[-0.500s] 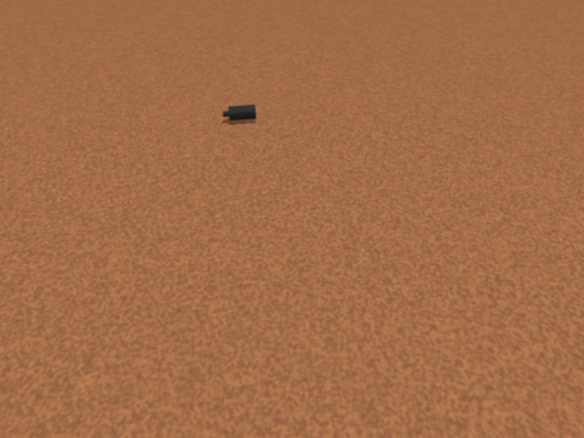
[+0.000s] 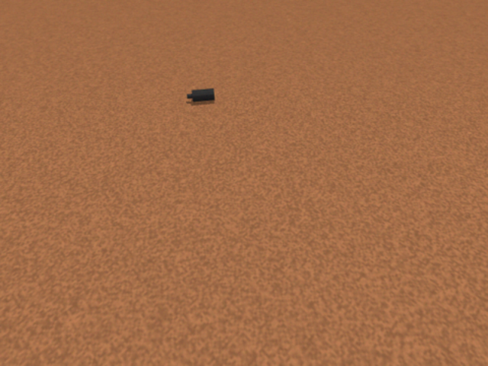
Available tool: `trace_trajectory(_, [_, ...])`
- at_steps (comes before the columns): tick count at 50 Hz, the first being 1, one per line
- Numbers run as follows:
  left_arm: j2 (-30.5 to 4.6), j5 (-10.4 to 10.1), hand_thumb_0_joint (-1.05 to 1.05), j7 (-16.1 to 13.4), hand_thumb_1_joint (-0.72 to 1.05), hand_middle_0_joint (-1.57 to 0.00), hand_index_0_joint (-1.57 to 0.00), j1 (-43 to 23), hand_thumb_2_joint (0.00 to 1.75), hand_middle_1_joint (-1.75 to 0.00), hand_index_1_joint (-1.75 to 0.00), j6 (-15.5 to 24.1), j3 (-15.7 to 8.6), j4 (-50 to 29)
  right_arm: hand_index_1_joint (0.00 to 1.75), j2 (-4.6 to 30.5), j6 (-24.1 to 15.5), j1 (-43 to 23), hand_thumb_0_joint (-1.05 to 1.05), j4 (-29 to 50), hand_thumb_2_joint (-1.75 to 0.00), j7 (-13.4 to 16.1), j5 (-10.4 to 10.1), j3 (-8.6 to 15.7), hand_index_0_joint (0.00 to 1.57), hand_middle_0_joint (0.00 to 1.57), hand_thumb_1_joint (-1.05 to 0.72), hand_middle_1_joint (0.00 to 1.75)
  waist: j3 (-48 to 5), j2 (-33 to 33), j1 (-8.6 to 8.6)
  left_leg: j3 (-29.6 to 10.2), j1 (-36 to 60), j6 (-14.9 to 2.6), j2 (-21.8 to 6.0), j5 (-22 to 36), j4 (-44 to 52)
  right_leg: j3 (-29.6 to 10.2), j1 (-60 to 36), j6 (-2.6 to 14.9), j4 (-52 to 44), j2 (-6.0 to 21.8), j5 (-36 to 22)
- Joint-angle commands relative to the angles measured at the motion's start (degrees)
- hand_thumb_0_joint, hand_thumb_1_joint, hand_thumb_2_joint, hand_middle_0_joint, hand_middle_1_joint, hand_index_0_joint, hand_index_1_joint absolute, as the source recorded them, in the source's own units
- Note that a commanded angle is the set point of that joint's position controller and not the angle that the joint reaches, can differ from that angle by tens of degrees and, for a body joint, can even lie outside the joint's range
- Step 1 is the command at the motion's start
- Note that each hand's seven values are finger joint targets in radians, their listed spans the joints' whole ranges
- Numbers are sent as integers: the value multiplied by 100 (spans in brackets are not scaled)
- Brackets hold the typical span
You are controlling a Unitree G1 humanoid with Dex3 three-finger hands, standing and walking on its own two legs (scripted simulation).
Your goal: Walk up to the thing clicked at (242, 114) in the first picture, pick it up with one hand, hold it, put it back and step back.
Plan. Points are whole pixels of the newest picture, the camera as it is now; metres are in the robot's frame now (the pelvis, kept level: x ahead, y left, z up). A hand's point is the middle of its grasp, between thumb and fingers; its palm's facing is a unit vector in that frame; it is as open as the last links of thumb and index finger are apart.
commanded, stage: stand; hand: left
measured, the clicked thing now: (200, 95) +2.04 +0.35 -0.74
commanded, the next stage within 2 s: walk up in 0.62 s
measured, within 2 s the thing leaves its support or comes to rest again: neither
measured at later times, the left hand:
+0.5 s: hand out of the picture +0.08 +0.25 -0.16, palm faces -0.02 -0.94 -0.34, open 7.4 cm
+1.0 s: hand out of the picture +0.09 +0.37 -0.18, palm faces +0.08 -0.92 -0.39, open 7.4 cm
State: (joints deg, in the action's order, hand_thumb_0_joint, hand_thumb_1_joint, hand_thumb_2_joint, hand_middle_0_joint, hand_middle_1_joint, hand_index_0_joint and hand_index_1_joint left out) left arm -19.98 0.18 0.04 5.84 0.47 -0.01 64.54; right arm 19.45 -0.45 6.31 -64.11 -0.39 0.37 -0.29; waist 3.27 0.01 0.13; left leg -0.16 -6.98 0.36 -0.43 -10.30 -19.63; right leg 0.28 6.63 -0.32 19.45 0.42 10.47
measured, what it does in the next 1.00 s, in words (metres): walks ahead: left foot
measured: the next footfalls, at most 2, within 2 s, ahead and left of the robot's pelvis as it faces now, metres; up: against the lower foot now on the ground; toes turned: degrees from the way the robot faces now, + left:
left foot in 0.98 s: +0.21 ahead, +0.20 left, +0.00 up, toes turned +8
right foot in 1.46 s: +0.55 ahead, -0.05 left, +0.00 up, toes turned -4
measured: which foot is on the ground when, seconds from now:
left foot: down 0.00-0.72, up 0.74-0.96, down 0.98-1.00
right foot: down 0.00-1.00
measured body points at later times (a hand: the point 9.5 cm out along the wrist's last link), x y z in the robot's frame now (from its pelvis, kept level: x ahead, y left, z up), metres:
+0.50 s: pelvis +0.01 +0.00 +0.00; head +0.02 +0.00 +0.45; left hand +0.08 +0.30 -0.13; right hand +0.08 -0.30 -0.13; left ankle +0.01 +0.12 -0.75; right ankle +0.00 -0.12 -0.75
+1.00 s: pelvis +0.10 +0.06 -0.03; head +0.10 +0.09 +0.42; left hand +0.09 +0.42 -0.15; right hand +0.23 -0.28 -0.11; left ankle +0.17 +0.20 -0.75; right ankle +0.00 -0.12 -0.74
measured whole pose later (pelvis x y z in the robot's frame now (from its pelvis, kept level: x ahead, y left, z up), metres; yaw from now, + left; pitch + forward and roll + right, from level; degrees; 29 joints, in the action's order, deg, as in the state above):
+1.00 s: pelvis +0.10 +0.06 -0.03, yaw +4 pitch -2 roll -1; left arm -29.0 1.9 4.0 16.5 1.5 -5.3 59.6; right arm 25.5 -3.1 11.1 -56.7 -5.5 1.7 6.3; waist 1.3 2.8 -2.5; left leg 3.0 -21.2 0.0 -3.8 -10.6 -35.2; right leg 2.8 1.8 1.1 32.0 6.3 26.9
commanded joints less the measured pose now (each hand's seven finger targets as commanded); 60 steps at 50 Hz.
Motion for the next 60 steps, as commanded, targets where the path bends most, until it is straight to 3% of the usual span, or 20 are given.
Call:
trace_trajectory(1, [-1172,35,0,-45,90,-20,-20,-195,90,-30,-30,139,-211,-371,30,1255,-137,-269,0,331,-90,88,8,238,20,20,-90,30,-453,-61,-22,-503,48,-172,-674,549,331,-507,3,180,-359,679,-503])
trace_trajectory(30, [-1194,34,0,-55,90,-20,-20,-143,90,-30,-30,144,-224,-370,30,1281,-140,-203,0,326,-90,105,16,230,20,20,-90,30,-584,-51,-23,-469,192,-172,-697,1005,269,-512,-168,188,-314,744,-1009])
trace_trajectory(31, [-1993,125,0,165,90,-20,-20,215,90,-30,-30,268,-653,-657,30,1928,-278,149,0,644,-90,-82,92,687,20,20,-90,30,-1271,-39,-36,-690,136,-666,-579,-2361,-260,-352,-265,410,382,505,2123])
trace_trajectory(32, [-1840,170,0,234,90,-20,-20,132,90,-30,-30,279,-657,-661,30,1923,-275,-41,0,663,-90,-173,148,704,20,20,-90,30,-651,-272,-115,-939,-711,-747,-641,-3191,-244,-525,187,480,618,586,2864])
trace_trajectory(34, [-1810,190,0,310,90,-20,-20,243,90,-30,-30,315,-709,-768,30,1744,-277,-485,0,951,-90,-262,155,685,20,20,-90,30,40,-74,-299,-808,-1815,-659,-547,-2985,-662,-1136,383,669,229,904,3363])
trace_trajectory(35, [-1887,170,0,309,90,-20,-20,543,90,-30,-30,360,-754,-724,30,1543,-298,-767,0,1108,-90,-294,174,668,20,20,-90,30,248,317,-493,-428,-2581,-475,-340,-2266,-1293,-1649,-154,886,-324,1272,3530])
trace_trajectory(36, [-2078,177,0,277,90,-20,-20,927,90,-30,-30,413,-816,-625,30,1330,-318,-1101,0,1237,-90,-294,174,630,20,20,-90,30,361,1029,-818,172,-3645,-249,-17,-1666,-2448,-2572,-1091,1249,-1214,2008,3550])
trace_trajectory(37, [-2254,205,0,255,90,-20,-20,974,90,-30,-30,459,-837,-729,30,1349,-341,-1191,0,1319,-90,-281,179,631,20,20,-90,30,418,783,-871,-316,-4059,-194,-249,-1694,-2911,-3028,-1323,1557,-1478,2543,3009])
trace_trajectory(38, [-2286,190,0,245,90,-20,-20,901,90,-30,-30,469,-869,-821,30,1472,-376,-944,0,1267,-90,-288,148,659,20,20,-90,30,297,598,-740,-439,-3975,-157,-383,-1661,-2845,-2958,-1531,1634,-1425,2532,2739])
trace_trajectory(40, [-2130,193,0,261,90,-20,-20,518,90,-30,-30,472,-850,-985,30,1644,-391,-585,0,1170,-90,-401,120,746,20,20,-90,30,114,537,-421,-395,-3227,-147,-545,-1572,-2703,-2134,-1094,1352,-1361,1963,2934])
trace_trajectory(42, [-2221,216,0,284,90,-20,-20,-60,90,-30,-30,456,-848,-1226,30,1669,-353,-185,0,1129,-90,-494,87,801,20,20,-90,30,97,1070,-126,-253,-2394,-137,-632,-1541,-2177,-1402,-410,1159,-1256,1738,2784])
trace_trajectory(45, [-2184,173,0,334,90,-20,-20,-217,90,-30,-30,450,-796,-1352,30,1616,-331,73,0,1124,-90,-534,108,838,20,20,-90,30,144,1078,36,184,-1170,-55,-523,-525,-1697,-563,684,935,-984,1330,2310])
trace_trajectory(48, [-1876,142,0,414,90,-20,-20,-276,90,-30,-30,388,-685,-1405,30,1722,-344,1363,0,754,-90,-415,150,999,20,20,-90,30,-308,-92,686,597,1444,-68,-146,9,-1178,282,2311,735,811,765,2011])
trace_trajectory(49, [-1496,186,0,418,90,-20,-20,-41,90,-30,-30,366,-562,-1406,30,2065,-374,2195,0,522,-90,-318,196,1137,20,20,-90,30,-738,-1298,1110,207,2531,-256,-256,-972,-949,638,3089,643,2773,328,1816])
trace_trajectory(50, [-1075,138,0,383,90,-20,-20,157,90,-30,-30,367,-425,-1497,30,2546,-418,2674,0,559,-90,-214,278,1215,20,20,-90,30,-742,-2396,1190,-2147,2492,-541,-1462,-3172,81,178,4088,487,4604,-362,2584])
trace_trajectory(51, [-1446,82,0,342,90,-20,-20,261,90,-30,-30,342,-453,-1537,30,2805,-464,1760,0,964,-90,-210,150,1182,20,20,-90,30,-598,-1711,787,-4145,1422,-979,-2332,-4619,1324,-517,3939,422,5089,-280,2149])
trace_trajectory(52, [-1746,119,0,316,90,-20,-20,391,90,-30,-30,359,-484,-1483,30,2847,-461,1051,0,1212,-90,-232,-24,1169,20,20,-90,30,-175,-1483,415,-4409,736,-1380,-2693,-4646,1664,-788,3673,481,5208,155,1816])
trace_trajectory(55, [-2003,-37,0,389,90,-20,-20,638,90,-30,-30,365,-595,-1057,30,2088,-572,457,0,1402,-90,-208,13,892,20,20,-90,30,225,-481,0,-1775,-148,-883,-1676,-2616,1038,-827,3023,239,4363,588,722])
trace_trajectory(56, [-1945,-62,0,432,90,-20,-20,679,90,-30,-30,341,-603,-1027,30,1995,-612,557,0,1364,-90,-211,-15,828,20,20,-90,30,330,-580,-36,-1315,-393,-793,-1523,-2376,1139,-672,2852,162,4075,642,489])
trace_trajectory(60, [-1788,24,0,581,90,-20,-20,585,90,-30,-30,244,-619,-1187,30,1991,-704,652,0,1447,-90,-216,-36,823,20,20,-90,30,458,-663,-45,-726,-324,-990,-1498,-1879,1424,-352,2887,-121,3293,680,-100])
